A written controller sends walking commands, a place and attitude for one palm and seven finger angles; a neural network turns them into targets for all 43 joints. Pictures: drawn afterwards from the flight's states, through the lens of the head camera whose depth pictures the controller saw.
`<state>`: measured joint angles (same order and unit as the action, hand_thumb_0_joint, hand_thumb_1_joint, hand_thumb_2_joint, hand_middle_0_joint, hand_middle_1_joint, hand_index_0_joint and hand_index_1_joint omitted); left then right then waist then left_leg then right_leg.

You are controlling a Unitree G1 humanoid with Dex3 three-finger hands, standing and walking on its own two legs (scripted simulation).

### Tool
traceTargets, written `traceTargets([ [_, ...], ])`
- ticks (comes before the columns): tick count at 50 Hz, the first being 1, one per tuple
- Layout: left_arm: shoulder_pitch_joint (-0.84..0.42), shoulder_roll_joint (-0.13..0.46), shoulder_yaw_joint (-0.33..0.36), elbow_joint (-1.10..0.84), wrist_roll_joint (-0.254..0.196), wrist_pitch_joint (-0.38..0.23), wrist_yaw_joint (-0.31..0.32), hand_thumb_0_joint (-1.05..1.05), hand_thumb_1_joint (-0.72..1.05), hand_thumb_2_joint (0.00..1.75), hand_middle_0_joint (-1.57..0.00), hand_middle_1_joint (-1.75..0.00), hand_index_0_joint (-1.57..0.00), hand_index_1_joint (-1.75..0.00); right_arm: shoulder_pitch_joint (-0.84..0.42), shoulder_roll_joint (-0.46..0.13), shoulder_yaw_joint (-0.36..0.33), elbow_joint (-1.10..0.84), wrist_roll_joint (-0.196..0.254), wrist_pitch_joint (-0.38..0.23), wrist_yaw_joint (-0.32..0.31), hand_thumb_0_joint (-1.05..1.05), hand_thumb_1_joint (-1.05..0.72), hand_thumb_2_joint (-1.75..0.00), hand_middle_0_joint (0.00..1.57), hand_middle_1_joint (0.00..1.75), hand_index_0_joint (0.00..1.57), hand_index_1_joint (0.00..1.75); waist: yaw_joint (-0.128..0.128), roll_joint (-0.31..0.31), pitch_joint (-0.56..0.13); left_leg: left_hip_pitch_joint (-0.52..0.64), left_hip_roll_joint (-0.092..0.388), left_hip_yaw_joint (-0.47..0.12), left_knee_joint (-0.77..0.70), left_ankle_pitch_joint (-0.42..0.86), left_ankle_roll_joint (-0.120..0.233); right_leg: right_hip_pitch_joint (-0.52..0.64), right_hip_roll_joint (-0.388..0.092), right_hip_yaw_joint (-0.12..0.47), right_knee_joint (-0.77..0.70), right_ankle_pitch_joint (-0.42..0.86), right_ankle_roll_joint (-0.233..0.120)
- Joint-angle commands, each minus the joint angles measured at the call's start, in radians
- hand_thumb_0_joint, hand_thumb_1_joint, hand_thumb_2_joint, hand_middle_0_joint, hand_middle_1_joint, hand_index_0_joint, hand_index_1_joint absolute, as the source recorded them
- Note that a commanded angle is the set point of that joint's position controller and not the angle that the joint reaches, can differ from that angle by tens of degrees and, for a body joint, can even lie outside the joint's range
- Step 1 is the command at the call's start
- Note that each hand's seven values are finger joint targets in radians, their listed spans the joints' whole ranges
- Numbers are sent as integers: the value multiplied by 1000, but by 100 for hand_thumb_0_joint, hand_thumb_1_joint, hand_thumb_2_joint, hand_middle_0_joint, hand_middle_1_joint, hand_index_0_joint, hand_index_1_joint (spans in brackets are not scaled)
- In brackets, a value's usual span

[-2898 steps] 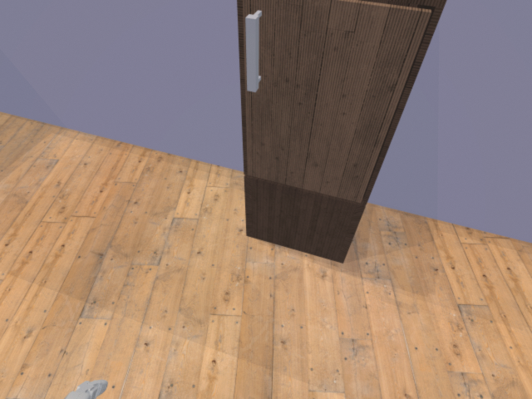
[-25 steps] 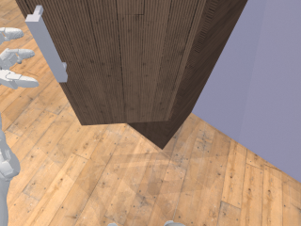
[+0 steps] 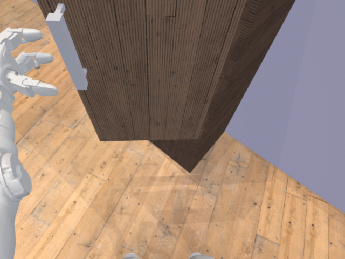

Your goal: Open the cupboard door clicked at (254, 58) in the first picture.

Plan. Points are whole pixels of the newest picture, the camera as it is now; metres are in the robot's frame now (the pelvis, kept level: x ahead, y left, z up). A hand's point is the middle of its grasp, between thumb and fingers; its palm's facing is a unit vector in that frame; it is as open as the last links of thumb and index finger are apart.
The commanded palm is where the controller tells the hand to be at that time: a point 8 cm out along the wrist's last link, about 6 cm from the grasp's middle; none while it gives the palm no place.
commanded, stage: slide the fingers in behind the handle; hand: left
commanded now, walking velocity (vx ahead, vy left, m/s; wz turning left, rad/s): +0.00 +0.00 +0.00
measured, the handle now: (72, 51) +0.55 +0.19 +0.14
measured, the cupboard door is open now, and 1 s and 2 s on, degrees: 44 43 43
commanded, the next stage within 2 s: close the thumb around the handle in 1.66 s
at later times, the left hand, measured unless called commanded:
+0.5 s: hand (55, 65) +0.50 +0.22 +0.14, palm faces +0.00 -1.00 +0.00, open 14.0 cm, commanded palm +0.49 +0.26 +0.14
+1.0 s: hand (68, 65) +0.50 +0.20 +0.14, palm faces +0.00 -1.00 -0.01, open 14.0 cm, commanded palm +0.49 +0.24 +0.14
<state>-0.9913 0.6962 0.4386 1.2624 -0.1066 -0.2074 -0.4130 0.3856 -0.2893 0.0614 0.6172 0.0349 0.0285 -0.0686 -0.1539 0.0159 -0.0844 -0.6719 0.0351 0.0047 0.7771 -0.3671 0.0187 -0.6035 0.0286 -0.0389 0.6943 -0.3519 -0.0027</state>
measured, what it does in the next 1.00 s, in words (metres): stands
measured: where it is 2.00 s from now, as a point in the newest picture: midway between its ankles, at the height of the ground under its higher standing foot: outside the picture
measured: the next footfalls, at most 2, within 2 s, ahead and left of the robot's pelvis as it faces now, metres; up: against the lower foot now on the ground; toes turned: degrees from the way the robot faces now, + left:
none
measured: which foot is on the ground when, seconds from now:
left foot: down 0.00-1.00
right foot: down 0.00-1.00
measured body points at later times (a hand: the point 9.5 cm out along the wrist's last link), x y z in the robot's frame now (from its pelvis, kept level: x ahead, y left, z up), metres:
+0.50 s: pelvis +0.00 +0.00 +0.00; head +0.09 +0.01 +0.44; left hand +0.50 +0.28 +0.15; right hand -0.01 -0.27 -0.11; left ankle +0.00 +0.10 -0.71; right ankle -0.02 -0.12 -0.71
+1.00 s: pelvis +0.00 -0.01 +0.00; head +0.09 +0.00 +0.44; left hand +0.50 +0.25 +0.14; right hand +0.01 -0.28 -0.11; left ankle +0.00 +0.10 -0.71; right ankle -0.02 -0.12 -0.71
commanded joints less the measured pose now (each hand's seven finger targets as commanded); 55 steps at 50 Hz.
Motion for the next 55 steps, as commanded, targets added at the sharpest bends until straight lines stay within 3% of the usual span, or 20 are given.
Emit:
traceTargets([
  [1,-470,327,37,-215,-18,-72,-8,0,-50,30,-30,-120,-30,-120,163,-195,-76,-48,-3,-12,-15,0,-90,-90,20,30,20,30,-16,109,-376,313,-11,-44,-58,355,18,82,14,17,-61,344,-7],
  [4,-485,280,12,-261,-34,-101,-28,0,-50,30,-30,-120,-30,-120,167,-192,-79,-44,-5,-15,-15,0,-90,-90,20,30,20,30,-15,177,-440,396,-7,-53,-48,407,9,54,21,12,-54,346,-13],
  [7,-494,223,-15,-231,-61,-91,-37,0,-50,30,-30,-120,-30,-120,182,-194,-80,-26,-8,-18,-16,0,-90,-90,20,30,20,30,-36,127,-388,376,-5,-57,-53,370,16,28,25,2,-67,309,-13],
  [8,-482,261,16,-211,-56,-81,-35,0,-50,30,-30,-120,-30,-120,185,-200,-83,-21,-7,-17,-17,0,-90,-90,20,30,20,30,-23,123,-389,361,-2,-59,-57,357,13,31,23,4,-68,301,-12],
  [11,-509,214,-28,-225,-43,-55,-19,0,-50,30,-30,-120,-30,-120,193,-194,-84,-15,-9,-21,-14,0,-90,-90,20,30,20,30,-31,166,-379,370,-3,-61,-63,351,12,0,20,2,-71,280,-11],
  [14,-481,263,29,-273,-34,-67,20,0,-50,30,-30,-120,-30,-120,206,-191,-86,-19,-17,-21,-5,0,-90,-90,20,30,20,30,-4,170,-442,401,-1,-65,-55,432,7,36,24,-1,-56,328,-14],
  [16,-454,236,23,-296,-30,-76,38,0,-50,30,-30,-120,-30,-120,204,-184,-89,-28,-18,-22,2,0,-90,-90,20,30,20,30,3,156,-453,406,0,-61,-53,456,4,52,25,-5,-52,346,-13],
  [17,-457,198,-3,-318,-35,-84,45,0,-50,30,-30,-120,-30,-120,203,-180,-89,-30,-19,-23,6,0,-90,-90,20,30,20,30,-4,171,-448,415,-2,-57,-48,475,8,43,28,-6,-50,353,-15],
  [20,-448,185,-10,-293,-26,-77,57,0,-50,30,-30,-120,-30,-120,199,-182,-93,-21,-17,-20,11,0,-90,-90,20,30,20,30,-9,149,-401,394,0,-54,-53,420,9,32,29,-1,-63,330,-12],
  [25,-448,200,8,-263,-32,-61,59,0,-50,30,-30,-120,-30,-120,192,-183,-89,-24,-13,-19,6,0,-90,-90,20,30,20,30,-10,102,-375,341,-6,-44,-63,386,16,76,25,4,-66,349,-11],
  [30,-447,207,11,-277,-17,-73,82,0,-50,30,-30,-120,-30,-120,184,-176,-87,-34,-14,-22,10,0,-90,-90,20,30,20,30,-6,106,-383,334,-9,-39,-57,392,17,87,22,9,-56,365,-9],
  [32,-478,120,-53,-295,-23,-80,85,0,-50,30,-30,-120,-30,-120,180,-167,-87,-36,-13,-28,11,0,-90,-90,20,30,20,30,-27,126,-370,356,-10,-37,-53,397,18,61,22,6,-58,360,-10],
  [37,-468,136,-19,-288,-44,-81,81,0,-50,30,-30,-120,-30,-120,182,-174,-91,-30,-14,-32,11,0,-90,-90,20,30,20,30,-18,81,-419,360,-11,-37,-46,412,21,101,22,12,-53,393,-11],
  [41,-469,146,-21,-280,-26,-69,92,0,-50,30,-30,-120,-30,-120,172,-169,-89,-33,-12,-32,14,0,-90,-90,20,30,20,30,-9,97,-396,319,-17,-29,-52,381,20,115,17,18,-54,395,-6],
  [44,-449,105,-42,-314,-17,-81,110,0,-50,30,-30,-120,-30,-120,171,-161,-93,-35,-14,-35,20,0,-90,-90,20,30,20,30,-3,137,-422,370,-15,-34,-43,427,17,91,20,13,-48,405,-10],
  [47,-462,56,-72,-306,-34,-78,111,0,-50,30,-30,-120,-30,-120,175,-161,-93,-30,-14,-33,21,0,-90,-90,20,30,20,30,-21,92,-393,363,-13,-37,-47,419,19,89,21,5,-53,392,-11],
  [51,-497,66,-63,-291,-39,-61,118,0,-50,30,-30,-120,-30,-120,170,-166,-94,-23,-12,-36,18,0,-90,-90,20,30,20,30,-27,75,-371,336,-14,-34,-62,357,20,91,19,12,-65,365,-7],
  [52,-503,62,-57,-310,-42,-67,126,0,-50,30,-30,-120,-30,-120,174,-164,-93,-25,-15,-39,18,0,-90,-90,20,30,20,30,-21,94,-377,341,-18,-33,-58,375,22,97,20,10,-60,376,-11],
  [53,-501,109,-19,-324,-33,-73,136,0,-50,30,-30,-120,-30,-120,175,-165,-95,-23,-18,-40,21,0,-90,-90,20,30,20,30,-7,93,-418,346,-18,-33,-54,388,20,119,19,16,-55,395,-9],
  [55,-484,74,-50,-347,-18,-89,150,0,-50,30,-30,-120,-30,-120,169,-155,-93,-28,-17,-42,25,0,-90,-90,20,30,20,30,-1,131,-438,372,-18,-37,-52,421,15,108,18,13,-47,401,-12],
])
